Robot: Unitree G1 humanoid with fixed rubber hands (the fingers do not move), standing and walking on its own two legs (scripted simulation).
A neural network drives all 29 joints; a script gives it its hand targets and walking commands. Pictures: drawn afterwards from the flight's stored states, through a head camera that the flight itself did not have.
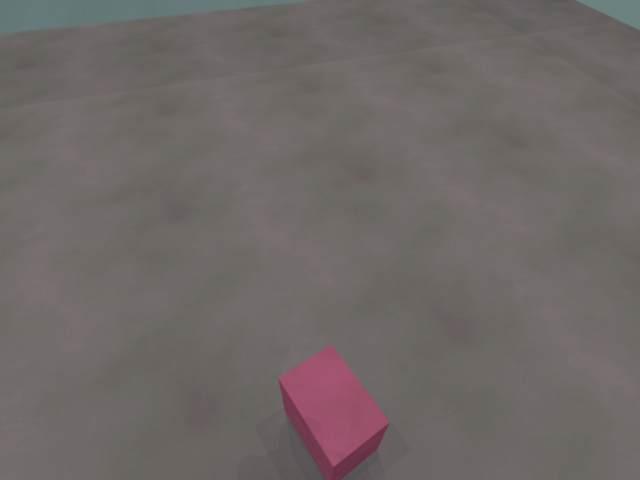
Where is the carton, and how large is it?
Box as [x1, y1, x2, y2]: [278, 344, 389, 479]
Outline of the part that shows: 330,344 278,378 285,411 325,478 339,479 377,448 389,422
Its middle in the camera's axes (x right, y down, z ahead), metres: +0.03 +0.48 +1.05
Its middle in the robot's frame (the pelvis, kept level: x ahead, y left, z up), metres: +0.40 -0.02 -0.64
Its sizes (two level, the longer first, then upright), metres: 0.242 0.165 0.263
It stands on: the floor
